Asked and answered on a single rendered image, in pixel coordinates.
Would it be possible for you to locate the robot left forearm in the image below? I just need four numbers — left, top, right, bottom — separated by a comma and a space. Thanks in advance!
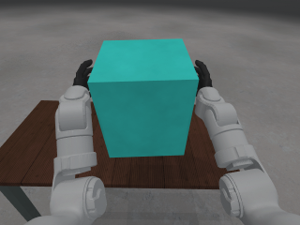
50, 85, 98, 213

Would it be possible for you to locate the right robot upper arm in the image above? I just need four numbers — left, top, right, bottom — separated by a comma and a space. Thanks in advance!
218, 168, 300, 225

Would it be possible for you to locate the table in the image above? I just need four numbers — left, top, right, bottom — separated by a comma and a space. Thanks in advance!
0, 100, 240, 222

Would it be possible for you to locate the carton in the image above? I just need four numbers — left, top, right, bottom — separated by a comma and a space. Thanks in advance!
87, 38, 199, 158

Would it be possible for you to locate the left robot hand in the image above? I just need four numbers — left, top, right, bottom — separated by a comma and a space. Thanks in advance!
72, 59, 93, 97

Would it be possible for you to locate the robot right forearm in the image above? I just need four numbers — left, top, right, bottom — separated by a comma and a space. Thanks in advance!
194, 86, 279, 205

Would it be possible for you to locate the left robot upper arm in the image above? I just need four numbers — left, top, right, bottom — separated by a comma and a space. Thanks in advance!
23, 175, 107, 225

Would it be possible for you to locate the right robot hand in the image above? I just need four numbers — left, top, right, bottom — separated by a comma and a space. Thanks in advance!
194, 60, 213, 96

